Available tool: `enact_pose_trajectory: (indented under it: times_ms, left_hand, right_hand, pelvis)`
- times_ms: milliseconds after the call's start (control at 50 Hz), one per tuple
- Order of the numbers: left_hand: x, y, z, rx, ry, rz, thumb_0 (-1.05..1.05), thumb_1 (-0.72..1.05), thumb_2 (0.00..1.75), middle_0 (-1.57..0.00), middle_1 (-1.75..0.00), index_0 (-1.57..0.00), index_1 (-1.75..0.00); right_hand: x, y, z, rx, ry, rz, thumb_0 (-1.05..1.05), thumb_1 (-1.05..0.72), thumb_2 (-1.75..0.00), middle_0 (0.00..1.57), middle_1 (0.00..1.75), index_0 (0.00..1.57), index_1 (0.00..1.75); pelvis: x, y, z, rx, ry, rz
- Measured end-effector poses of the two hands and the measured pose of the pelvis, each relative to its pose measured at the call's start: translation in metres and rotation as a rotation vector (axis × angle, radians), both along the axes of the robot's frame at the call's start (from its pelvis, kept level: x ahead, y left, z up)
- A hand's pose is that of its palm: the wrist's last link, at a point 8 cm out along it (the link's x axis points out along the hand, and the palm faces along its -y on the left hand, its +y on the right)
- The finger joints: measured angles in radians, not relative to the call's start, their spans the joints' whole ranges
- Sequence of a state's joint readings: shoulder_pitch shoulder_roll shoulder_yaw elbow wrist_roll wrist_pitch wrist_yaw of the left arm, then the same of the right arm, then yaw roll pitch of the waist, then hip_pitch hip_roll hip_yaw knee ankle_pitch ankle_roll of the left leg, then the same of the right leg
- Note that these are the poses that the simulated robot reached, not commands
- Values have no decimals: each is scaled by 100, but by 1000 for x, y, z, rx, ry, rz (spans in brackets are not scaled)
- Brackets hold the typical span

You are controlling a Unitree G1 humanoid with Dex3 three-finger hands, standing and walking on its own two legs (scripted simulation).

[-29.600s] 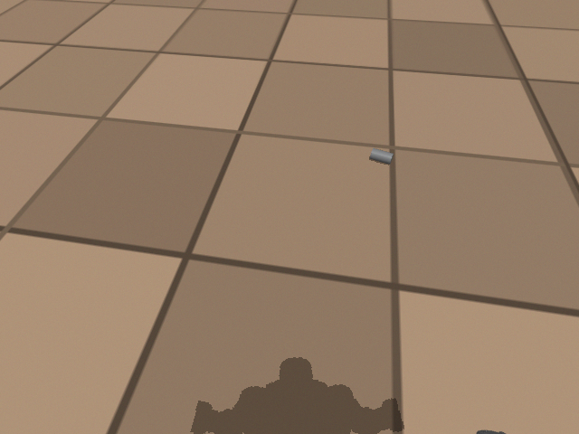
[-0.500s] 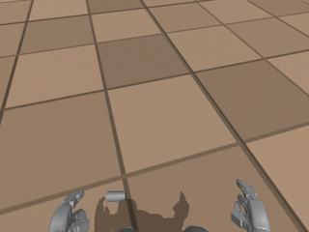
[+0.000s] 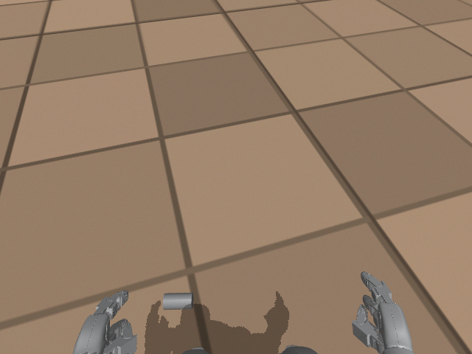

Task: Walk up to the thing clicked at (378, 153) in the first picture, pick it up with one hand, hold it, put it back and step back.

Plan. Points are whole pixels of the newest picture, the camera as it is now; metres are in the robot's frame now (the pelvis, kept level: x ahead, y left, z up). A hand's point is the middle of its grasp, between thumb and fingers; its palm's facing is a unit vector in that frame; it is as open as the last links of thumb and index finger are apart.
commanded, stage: home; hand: left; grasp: from above
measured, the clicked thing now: (178, 301) +0.42 +0.22 -0.69
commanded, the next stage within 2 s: stand in 0.64 s
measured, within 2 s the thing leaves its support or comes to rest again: neither
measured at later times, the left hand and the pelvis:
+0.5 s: hand (138, 344) +0.16 +0.17 -0.05, palm faces +0.05 -0.98 -0.19, open 7.4 cm; pelvis +0.00 -0.01 +0.00, yaw +0 degrees
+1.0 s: hand out of the picture +0.11 +0.23 -0.10, palm faces +0.04 -0.94 -0.34, open 7.4 cm; pelvis -0.01 +0.00 +0.03, yaw +1 degrees
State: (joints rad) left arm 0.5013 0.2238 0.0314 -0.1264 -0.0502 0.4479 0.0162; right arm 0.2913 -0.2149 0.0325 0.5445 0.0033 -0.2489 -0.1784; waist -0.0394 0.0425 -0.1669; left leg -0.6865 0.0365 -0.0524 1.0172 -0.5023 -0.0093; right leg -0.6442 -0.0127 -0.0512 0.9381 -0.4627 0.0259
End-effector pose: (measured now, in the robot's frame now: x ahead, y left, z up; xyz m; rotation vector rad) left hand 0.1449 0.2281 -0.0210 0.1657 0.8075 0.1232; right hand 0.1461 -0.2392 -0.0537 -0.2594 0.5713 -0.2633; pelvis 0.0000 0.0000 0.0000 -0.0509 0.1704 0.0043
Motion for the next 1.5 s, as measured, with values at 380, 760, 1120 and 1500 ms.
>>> enact_pose_trajectory:
  times_ms: [380,760,1120,1500]
  left_hand:
    - [-3,-6,0,0,4,4,1,90,90,-20,-30,-20,-30]
    - [-1,-4,-2,25,-15,-14,1,90,90,-21,-30,-20,-30]
    - [-83,56,-54,120,324,88,1,90,90,-21,-30,-20,-30]
    - [-139,62,-47,103,487,136,1,90,90,-21,-30,-20,-30]
  right_hand:
    - [-3,-8,-2,3,8,-2,2,-90,-90,21,30,20,29]
    - [-1,-8,-2,-17,22,22,2,-90,-90,21,30,20,29]
    - [-67,-33,-16,11,551,18,1,-90,-90,21,30,20,29]
    - [-96,-21,-11,65,643,-15,1,-90,-90,21,30,20,30]
  pelvis:
    - [-2,-6,0,6,4,2]
    - [-4,-6,0,8,-21,6]
    - [-7,5,42,45,-199,8]
    - [-15,10,63,53,-257,17]
